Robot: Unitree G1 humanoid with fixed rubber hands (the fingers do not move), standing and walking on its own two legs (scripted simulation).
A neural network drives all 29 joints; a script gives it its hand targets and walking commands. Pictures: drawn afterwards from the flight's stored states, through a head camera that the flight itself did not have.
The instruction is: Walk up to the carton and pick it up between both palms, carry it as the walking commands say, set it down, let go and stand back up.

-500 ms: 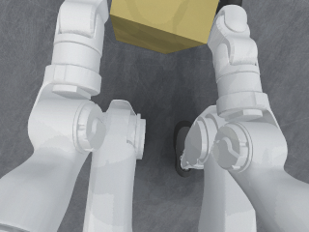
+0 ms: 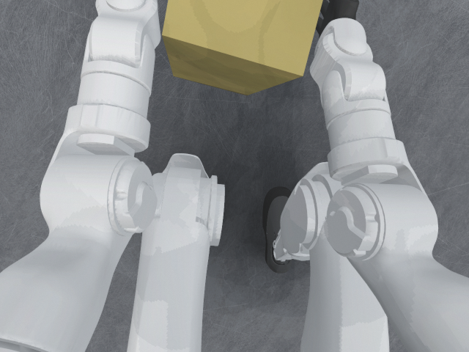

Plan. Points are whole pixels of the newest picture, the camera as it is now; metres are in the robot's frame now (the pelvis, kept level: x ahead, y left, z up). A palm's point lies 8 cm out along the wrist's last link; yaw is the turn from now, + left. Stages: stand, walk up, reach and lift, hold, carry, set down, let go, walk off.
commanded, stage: set down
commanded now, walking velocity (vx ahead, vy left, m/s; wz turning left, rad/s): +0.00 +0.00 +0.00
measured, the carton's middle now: (232, 18) +0.53 +0.06 -0.23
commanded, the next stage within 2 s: none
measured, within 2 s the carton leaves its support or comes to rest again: rests again in 1.22 s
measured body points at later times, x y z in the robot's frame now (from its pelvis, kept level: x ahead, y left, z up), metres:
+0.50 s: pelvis +0.00 +0.00 +0.00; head +0.36 +0.07 +0.25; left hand +0.55 +0.19 -0.17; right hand +0.54 -0.06 -0.17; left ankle +0.12 +0.11 -0.35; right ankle +0.10 -0.11 -0.35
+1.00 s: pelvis +0.00 +0.01 +0.00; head +0.36 +0.08 +0.25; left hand +0.55 +0.19 -0.17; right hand +0.55 -0.06 -0.17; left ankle +0.12 +0.11 -0.35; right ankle +0.10 -0.11 -0.35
